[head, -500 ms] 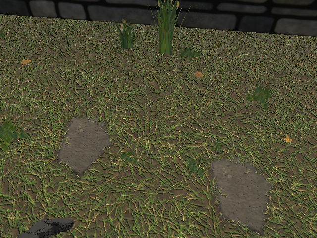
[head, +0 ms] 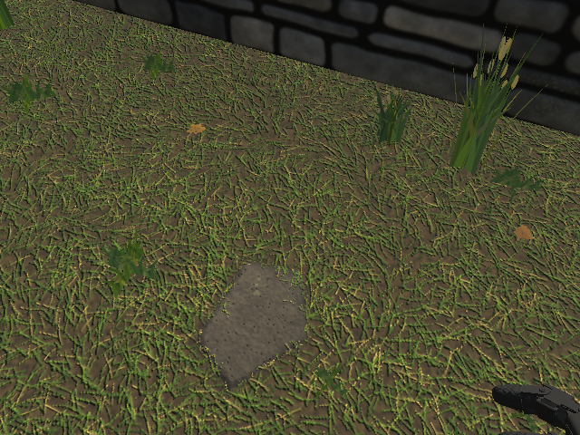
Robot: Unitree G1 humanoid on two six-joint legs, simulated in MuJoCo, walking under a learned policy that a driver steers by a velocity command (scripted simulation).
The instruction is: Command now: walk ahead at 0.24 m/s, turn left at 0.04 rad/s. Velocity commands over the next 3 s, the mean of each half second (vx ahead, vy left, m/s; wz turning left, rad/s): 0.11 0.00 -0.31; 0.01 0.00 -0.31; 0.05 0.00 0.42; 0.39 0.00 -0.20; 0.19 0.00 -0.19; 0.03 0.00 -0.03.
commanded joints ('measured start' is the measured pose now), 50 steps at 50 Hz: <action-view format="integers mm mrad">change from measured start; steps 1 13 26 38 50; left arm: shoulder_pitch -62 -50 -88 -203 -255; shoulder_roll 162 82 283 183 126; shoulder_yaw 33 33 90 63 28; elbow -55 -96 -211 -255 -187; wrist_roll -6 11 50 15 51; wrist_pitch -6 110 94 75 50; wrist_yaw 10 53 20 52 41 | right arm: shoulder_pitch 135 10 -27 1 17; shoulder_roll -128 -131 -119 -110 -189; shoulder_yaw -53 -54 -65 -73 -63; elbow -18 42 69 117 145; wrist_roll -18 -29 -29 3 1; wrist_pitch -14 26 80 72 58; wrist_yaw -7 -47 -65 -70 -36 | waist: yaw -150 -75 -51 -95 -79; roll -112 96 -337 -177 113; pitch -114 -117 -62 -126 -48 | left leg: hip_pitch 351 245 -111 -12 256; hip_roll -42 251 -50 -37 127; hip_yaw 31 -41 84 -41 -230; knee -103 -293 489 314 -177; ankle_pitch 130 40 -682 -334 -60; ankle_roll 55 229 -86 -115 93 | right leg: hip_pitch -94 -404 -117 -67 -174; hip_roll -164 -101 -403 -216 3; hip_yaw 94 52 539 358 85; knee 167 700 -5 45 201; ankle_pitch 706 -68 527 400 87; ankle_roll -86 87 -338 -218 6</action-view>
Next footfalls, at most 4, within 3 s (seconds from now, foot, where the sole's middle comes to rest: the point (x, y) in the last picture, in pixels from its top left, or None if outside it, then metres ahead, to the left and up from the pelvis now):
0.04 left None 0.19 0.12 -0.77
0.48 right None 0.12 -0.12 -0.77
0.92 left None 0.20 0.10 -0.77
1.52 left None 0.16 0.14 -0.77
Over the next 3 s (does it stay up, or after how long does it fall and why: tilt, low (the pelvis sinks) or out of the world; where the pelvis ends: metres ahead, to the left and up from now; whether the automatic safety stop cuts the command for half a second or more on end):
stays up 0.57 0.02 -0.01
